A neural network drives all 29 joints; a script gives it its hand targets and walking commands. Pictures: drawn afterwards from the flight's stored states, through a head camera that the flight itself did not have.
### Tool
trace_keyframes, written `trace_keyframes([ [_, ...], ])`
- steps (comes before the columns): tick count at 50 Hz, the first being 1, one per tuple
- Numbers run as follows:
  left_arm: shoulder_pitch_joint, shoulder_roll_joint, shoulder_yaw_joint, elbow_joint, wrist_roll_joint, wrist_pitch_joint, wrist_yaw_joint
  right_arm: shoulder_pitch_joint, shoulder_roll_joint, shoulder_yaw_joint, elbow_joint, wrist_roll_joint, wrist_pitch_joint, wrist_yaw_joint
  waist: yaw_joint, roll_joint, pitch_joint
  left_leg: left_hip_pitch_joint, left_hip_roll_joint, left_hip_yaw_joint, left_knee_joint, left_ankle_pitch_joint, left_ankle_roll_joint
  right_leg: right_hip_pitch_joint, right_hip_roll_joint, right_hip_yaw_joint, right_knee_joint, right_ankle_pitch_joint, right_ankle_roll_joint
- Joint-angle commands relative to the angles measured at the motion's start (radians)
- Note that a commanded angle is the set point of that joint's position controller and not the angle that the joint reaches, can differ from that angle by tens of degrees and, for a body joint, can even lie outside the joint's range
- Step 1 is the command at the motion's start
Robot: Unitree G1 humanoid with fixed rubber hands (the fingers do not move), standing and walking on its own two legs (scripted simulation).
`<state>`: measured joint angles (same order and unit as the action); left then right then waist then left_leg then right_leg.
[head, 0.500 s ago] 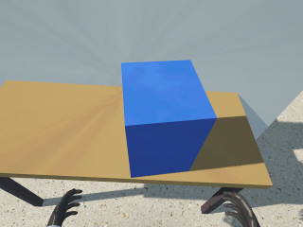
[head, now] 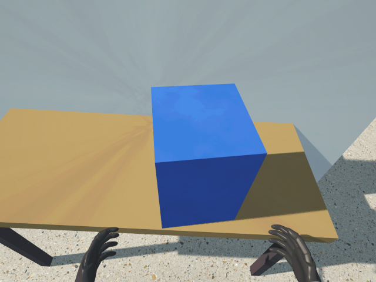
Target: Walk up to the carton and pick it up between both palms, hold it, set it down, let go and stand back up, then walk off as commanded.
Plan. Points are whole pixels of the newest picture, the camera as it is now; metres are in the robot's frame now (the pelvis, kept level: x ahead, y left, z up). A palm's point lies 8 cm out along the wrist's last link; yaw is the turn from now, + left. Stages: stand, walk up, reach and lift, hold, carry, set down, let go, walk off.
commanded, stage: reach and lift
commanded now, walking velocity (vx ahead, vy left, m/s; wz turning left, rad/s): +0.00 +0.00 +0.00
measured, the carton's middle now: (196, 159) +0.41 +0.00 +0.01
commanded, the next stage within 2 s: none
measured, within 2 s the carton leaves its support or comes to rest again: neither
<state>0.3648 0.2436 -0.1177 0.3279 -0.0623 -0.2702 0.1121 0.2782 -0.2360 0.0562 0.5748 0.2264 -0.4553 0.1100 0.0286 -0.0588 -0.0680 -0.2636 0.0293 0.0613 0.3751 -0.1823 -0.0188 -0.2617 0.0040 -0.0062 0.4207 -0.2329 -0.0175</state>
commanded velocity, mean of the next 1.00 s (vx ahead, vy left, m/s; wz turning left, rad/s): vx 0.00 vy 0.00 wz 0.00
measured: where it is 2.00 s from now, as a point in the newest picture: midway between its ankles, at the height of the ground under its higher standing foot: outside the picture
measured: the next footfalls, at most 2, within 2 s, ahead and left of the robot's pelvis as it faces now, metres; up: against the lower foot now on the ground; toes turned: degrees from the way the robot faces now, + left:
none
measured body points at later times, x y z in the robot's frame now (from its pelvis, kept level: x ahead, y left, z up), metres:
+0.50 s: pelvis +0.00 +0.00 +0.00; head +0.01 +0.02 +0.45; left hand +0.22 +0.20 +0.00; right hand +0.23 -0.21 +0.01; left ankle +0.00 +0.13 -0.74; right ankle -0.01 -0.11 -0.74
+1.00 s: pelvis -0.01 -0.01 +0.00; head +0.00 +0.00 +0.45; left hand +0.27 +0.21 +0.07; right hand +0.29 -0.20 +0.07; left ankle +0.00 +0.13 -0.74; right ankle -0.01 -0.11 -0.74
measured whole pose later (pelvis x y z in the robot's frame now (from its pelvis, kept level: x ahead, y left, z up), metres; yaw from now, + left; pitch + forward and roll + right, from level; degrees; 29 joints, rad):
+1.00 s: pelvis -0.01 -0.01 +0.00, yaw +0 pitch +3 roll +1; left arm 0.02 0.23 0.03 -0.19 -0.17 0.51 0.15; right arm -0.03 -0.24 -0.02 0.07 0.31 0.17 -0.05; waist 0.04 -0.05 -0.03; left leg -0.26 0.04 0.06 0.36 -0.16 -0.03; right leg -0.26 0.02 -0.01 0.42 -0.21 -0.03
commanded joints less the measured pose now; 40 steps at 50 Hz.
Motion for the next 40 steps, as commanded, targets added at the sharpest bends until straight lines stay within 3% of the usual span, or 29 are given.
trace_keyframes([
  [1, -0.005, -0.076, 0.019, -0.352, -0.115, -0.089, 0.041, 0.028, -0.120, -0.059, -0.375, 0.078, -0.049, 0.004, 0.009, 0.055, -0.104, 0.280, -0.040, -0.018, -0.012, 0.335, -0.031, 0.052, 0.051, 0.021, -0.119, 0.174, -0.030],
  [2, -0.003, -0.073, 0.003, -0.368, -0.135, -0.080, 0.038, 0.020, -0.122, -0.058, -0.408, 0.078, -0.040, 0.007, 0.007, 0.035, -0.130, 0.295, -0.030, -0.025, -0.006, 0.319, -0.031, 0.044, 0.053, 0.018, -0.124, 0.158, -0.033],
  [4, -0.024, -0.082, -0.002, -0.305, -0.129, -0.065, 0.037, -0.017, -0.144, -0.081, -0.406, 0.073, -0.026, 0.010, 0.000, 0.042, -0.091, 0.285, -0.030, -0.020, -0.027, 0.273, -0.033, 0.025, 0.058, 0.005, -0.127, 0.124, -0.039],
  [5, -0.046, -0.076, 0.001, -0.307, -0.125, -0.047, 0.041, -0.023, -0.137, -0.067, -0.396, 0.075, -0.013, 0.008, 0.012, 0.065, -0.042, 0.264, -0.031, -0.021, -0.039, 0.239, -0.029, 0.027, 0.049, 0.019, -0.128, 0.092, -0.040],
  [7, -0.093, -0.072, 0.018, -0.297, -0.119, -0.010, 0.041, -0.058, -0.132, -0.056, -0.421, 0.069, 0.020, 0.000, 0.012, 0.033, -0.025, 0.250, -0.035, -0.017, -0.047, 0.216, -0.016, 0.041, 0.041, 0.025, -0.136, 0.087, -0.033],
  [10, -0.191, -0.033, 0.039, -0.361, -0.121, 0.029, 0.060, -0.129, -0.148, -0.064, -0.445, 0.072, 0.066, -0.009, 0.029, 0.073, -0.062, 0.240, -0.033, -0.015, -0.054, 0.184, -0.016, 0.045, 0.032, 0.050, -0.126, 0.072, -0.039],
  [11, -0.221, -0.040, 0.015, -0.392, -0.139, 0.039, 0.066, -0.163, -0.152, -0.080, -0.503, 0.064, 0.080, -0.013, 0.015, 0.055, -0.069, 0.236, -0.037, -0.015, -0.063, 0.123, -0.009, 0.036, 0.032, 0.038, -0.133, 0.036, -0.036],
  [12, -0.228, -0.034, 0.014, -0.433, -0.144, 0.054, 0.073, -0.149, -0.153, -0.096, -0.498, 0.063, 0.093, -0.015, 0.008, 0.071, -0.068, 0.246, -0.030, -0.018, -0.061, 0.140, -0.017, 0.039, 0.034, 0.040, -0.122, 0.057, -0.040],
  [14, -0.246, -0.036, 0.020, -0.475, -0.158, 0.085, 0.082, -0.178, -0.152, -0.076, -0.575, 0.072, 0.116, -0.027, 0.015, 0.043, -0.097, 0.245, -0.033, -0.021, -0.042, 0.192, -0.009, 0.049, 0.034, 0.043, -0.107, 0.126, -0.031],
  [15, -0.271, -0.013, 0.028, -0.518, -0.182, 0.098, 0.082, -0.188, -0.175, -0.106, -0.608, 0.061, 0.124, -0.031, 0.003, 0.035, -0.148, 0.261, -0.036, -0.012, -0.039, 0.197, -0.007, 0.066, 0.034, 0.044, -0.102, 0.150, -0.025],
  [18, -0.276, -0.040, 0.011, -0.535, -0.195, 0.155, 0.089, -0.213, -0.166, -0.116, -0.624, 0.063, 0.160, -0.033, 0.002, 0.050, -0.152, 0.275, -0.033, -0.021, -0.040, 0.221, -0.014, 0.046, 0.041, 0.037, -0.099, 0.182, -0.029],
  [20, -0.279, -0.038, 0.032, -0.571, -0.175, 0.209, 0.088, -0.208, -0.169, -0.090, -0.637, 0.080, 0.194, -0.048, 0.009, 0.067, -0.147, 0.281, -0.040, -0.014, -0.038, 0.279, -0.016, 0.069, 0.040, 0.042, -0.109, 0.235, -0.023],
  [21, -0.291, -0.031, 0.032, -0.592, -0.176, 0.234, 0.081, -0.225, -0.178, -0.109, -0.681, 0.075, 0.206, -0.051, -0.007, 0.067, -0.154, 0.301, -0.035, -0.020, -0.035, 0.252, -0.016, 0.063, 0.043, 0.038, -0.111, 0.228, -0.025],
  [23, -0.326, -0.013, 0.060, -0.657, -0.172, 0.294, 0.071, -0.232, -0.186, -0.099, -0.711, 0.089, 0.248, -0.075, -0.005, 0.065, -0.173, 0.307, -0.044, -0.018, -0.026, 0.344, -0.019, 0.095, 0.042, 0.049, -0.112, 0.315, -0.019],
  [24, -0.351, 0.000, 0.083, -0.644, -0.164, 0.329, 0.069, -0.277, -0.194, -0.096, -0.718, 0.095, 0.272, -0.081, 0.016, 0.077, -0.153, 0.299, -0.042, -0.019, -0.041, 0.308, -0.016, 0.090, 0.043, 0.043, -0.117, 0.260, -0.019],
  [26, -0.315, -0.019, 0.108, -0.683, -0.150, 0.402, 0.060, -0.229, -0.192, -0.087, -0.744, 0.107, 0.316, -0.101, 0.007, 0.072, -0.150, 0.329, -0.045, -0.015, -0.028, 0.389, -0.017, 0.123, 0.044, 0.048, -0.119, 0.359, -0.005],
  [27, -0.359, -0.003, 0.138, -0.720, -0.134, 0.433, 0.066, -0.268, -0.200, -0.080, -0.761, 0.123, 0.338, -0.106, 0.020, 0.090, -0.159, 0.325, -0.042, -0.011, -0.035, 0.392, -0.020, 0.118, 0.049, 0.047, -0.123, 0.337, -0.005],
  [29, -0.367, -0.009, 0.128, -0.759, -0.156, 0.489, 0.054, -0.308, -0.224, -0.105, -0.817, 0.112, 0.370, -0.126, 0.016, 0.075, -0.173, 0.344, -0.036, -0.014, -0.033, 0.421, -0.026, 0.109, 0.058, 0.041, -0.122, 0.354, -0.011],
  [32, -0.466, 0.011, 0.153, -0.773, -0.170, 0.568, 0.042, -0.400, -0.213, -0.121, -0.853, 0.114, 0.430, -0.140, 0.013, 0.094, -0.166, 0.332, -0.036, -0.007, -0.039, 0.352, -0.015, 0.093, 0.055, 0.042, -0.133, 0.282, -0.007],
  [33, -0.427, -0.012, 0.164, -0.763, -0.162, 0.590, 0.040, -0.361, -0.208, -0.113, -0.840, 0.110, 0.447, -0.146, 0.026, 0.103, -0.136, 0.327, -0.036, -0.009, -0.038, 0.379, -0.015, 0.100, 0.054, 0.041, -0.132, 0.302, -0.009],
  [34, -0.461, -0.017, 0.164, -0.780, -0.173, 0.609, 0.034, -0.393, -0.234, -0.145, -0.864, 0.108, 0.452, -0.150, 0.009, 0.090, -0.175, 0.343, -0.030, -0.019, -0.031, 0.395, -0.023, 0.081, 0.062, 0.030, -0.131, 0.292, -0.011],
  [35, -0.470, -0.004, 0.168, -0.814, -0.168, 0.627, 0.034, -0.390, -0.220, -0.123, -0.849, 0.125, 0.474, -0.155, 0.013, 0.134, -0.185, 0.346, -0.035, -0.010, -0.027, 0.401, -0.028, 0.088, 0.057, 0.038, -0.134, 0.296, -0.007],
  [40, -0.558, 0.007, 0.200, -0.838, -0.186, 0.677, 0.025, -0.516, -0.245, -0.126, -0.877, 0.131, 0.522, -0.155, 0.021, 0.101, -0.250, 0.351, -0.029, -0.024, -0.010, 0.448, -0.027, 0.102, 0.065, 0.033, -0.119, 0.336, -0.007],
])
